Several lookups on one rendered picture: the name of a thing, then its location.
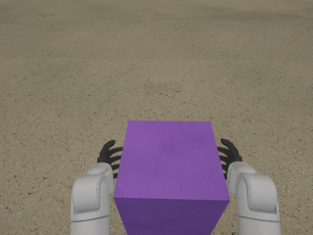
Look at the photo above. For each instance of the right robot forearm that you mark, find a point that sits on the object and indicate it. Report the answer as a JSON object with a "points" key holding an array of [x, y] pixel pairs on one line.
{"points": [[256, 199]]}

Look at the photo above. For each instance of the carton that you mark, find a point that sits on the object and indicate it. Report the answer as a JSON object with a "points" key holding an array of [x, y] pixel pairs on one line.
{"points": [[170, 179]]}

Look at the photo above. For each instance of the robot right hand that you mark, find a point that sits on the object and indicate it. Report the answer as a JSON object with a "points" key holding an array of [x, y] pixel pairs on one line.
{"points": [[232, 154]]}

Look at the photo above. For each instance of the robot left hand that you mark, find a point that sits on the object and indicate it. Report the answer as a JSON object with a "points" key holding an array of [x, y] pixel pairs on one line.
{"points": [[105, 156]]}

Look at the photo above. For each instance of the left robot forearm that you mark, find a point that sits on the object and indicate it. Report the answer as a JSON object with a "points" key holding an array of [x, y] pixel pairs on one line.
{"points": [[90, 201]]}

